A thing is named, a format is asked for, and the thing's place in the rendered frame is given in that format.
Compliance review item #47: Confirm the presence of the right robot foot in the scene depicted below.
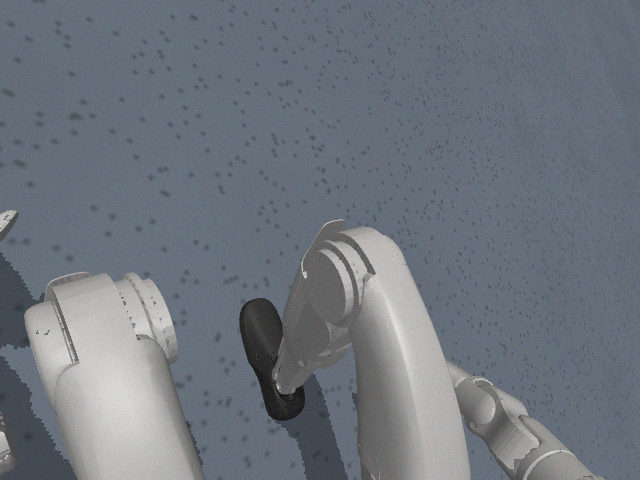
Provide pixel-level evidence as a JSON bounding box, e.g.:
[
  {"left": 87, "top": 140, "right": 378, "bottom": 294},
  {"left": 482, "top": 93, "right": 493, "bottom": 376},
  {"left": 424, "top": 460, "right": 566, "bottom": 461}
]
[{"left": 239, "top": 298, "right": 305, "bottom": 421}]

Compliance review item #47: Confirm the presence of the left robot arm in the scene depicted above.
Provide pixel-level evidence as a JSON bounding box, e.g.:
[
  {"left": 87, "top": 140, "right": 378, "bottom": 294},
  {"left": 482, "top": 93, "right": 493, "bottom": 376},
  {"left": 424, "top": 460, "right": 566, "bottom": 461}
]
[{"left": 0, "top": 412, "right": 18, "bottom": 476}]

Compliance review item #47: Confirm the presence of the right robot arm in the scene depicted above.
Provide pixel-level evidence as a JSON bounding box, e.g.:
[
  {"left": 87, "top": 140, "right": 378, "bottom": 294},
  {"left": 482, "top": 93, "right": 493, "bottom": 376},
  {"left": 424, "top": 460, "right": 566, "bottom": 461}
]
[{"left": 455, "top": 376, "right": 605, "bottom": 480}]

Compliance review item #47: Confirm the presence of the left robot hand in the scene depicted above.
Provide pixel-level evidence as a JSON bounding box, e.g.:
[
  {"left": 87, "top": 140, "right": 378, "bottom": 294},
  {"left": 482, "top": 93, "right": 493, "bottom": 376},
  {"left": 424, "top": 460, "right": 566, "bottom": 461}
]
[{"left": 0, "top": 210, "right": 19, "bottom": 242}]

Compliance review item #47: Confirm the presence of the right robot hand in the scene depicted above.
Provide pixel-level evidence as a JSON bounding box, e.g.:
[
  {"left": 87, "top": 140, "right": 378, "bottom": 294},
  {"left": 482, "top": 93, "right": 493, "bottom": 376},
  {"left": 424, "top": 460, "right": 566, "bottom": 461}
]
[{"left": 445, "top": 359, "right": 473, "bottom": 390}]

